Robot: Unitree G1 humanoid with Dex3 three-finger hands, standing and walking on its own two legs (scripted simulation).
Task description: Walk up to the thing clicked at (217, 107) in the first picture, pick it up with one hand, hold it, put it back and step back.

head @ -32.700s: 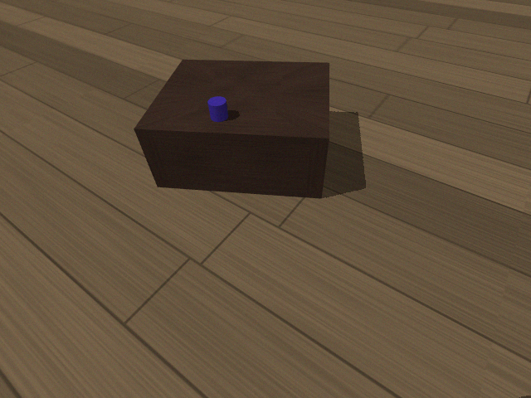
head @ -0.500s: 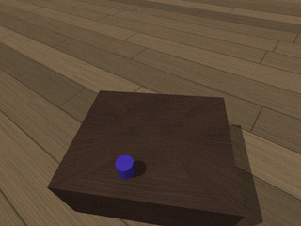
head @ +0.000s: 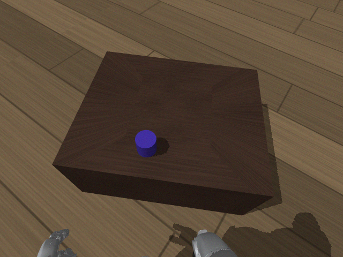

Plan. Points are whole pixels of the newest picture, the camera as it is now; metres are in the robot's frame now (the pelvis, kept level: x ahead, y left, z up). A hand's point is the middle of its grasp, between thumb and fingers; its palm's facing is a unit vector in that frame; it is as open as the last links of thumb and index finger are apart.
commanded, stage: step back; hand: left
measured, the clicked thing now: (146, 143) +0.57 +0.09 -0.33
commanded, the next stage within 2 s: none
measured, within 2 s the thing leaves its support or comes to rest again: neither
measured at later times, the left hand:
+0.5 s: hand out of the picture +0.04 +0.27 -0.13, palm faces -0.07 -0.91 -0.41, open 7.4 cm
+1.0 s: hand out of the picture -0.11 +0.30 -0.16, palm faces -0.13 -0.92 -0.38, open 7.4 cm
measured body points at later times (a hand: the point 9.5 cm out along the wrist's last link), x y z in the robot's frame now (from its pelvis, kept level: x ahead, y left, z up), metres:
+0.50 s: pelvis -0.08 +0.01 +0.01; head -0.02 -0.01 +0.45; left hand +0.04 +0.31 -0.10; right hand +0.02 -0.30 -0.12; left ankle -0.10 +0.15 -0.65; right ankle -0.07 -0.10 -0.73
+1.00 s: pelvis -0.22 +0.03 +0.00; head -0.15 +0.05 +0.44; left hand -0.10 +0.34 -0.13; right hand -0.12 -0.30 -0.09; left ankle -0.14 +0.16 -0.73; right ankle -0.29 -0.12 -0.67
